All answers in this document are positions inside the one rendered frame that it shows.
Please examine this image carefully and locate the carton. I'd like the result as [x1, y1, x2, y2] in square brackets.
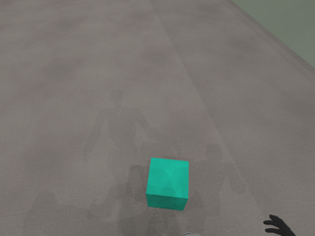
[146, 157, 189, 211]

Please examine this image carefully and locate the right robot hand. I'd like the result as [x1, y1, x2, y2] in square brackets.
[263, 214, 295, 236]

